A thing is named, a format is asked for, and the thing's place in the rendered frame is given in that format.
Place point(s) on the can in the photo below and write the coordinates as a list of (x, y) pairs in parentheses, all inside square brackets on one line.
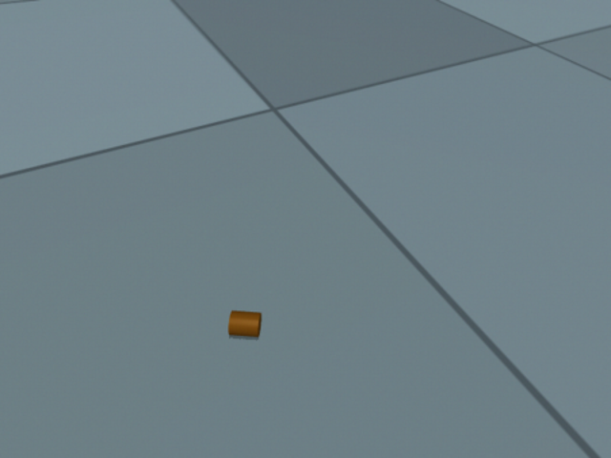
[(243, 323)]

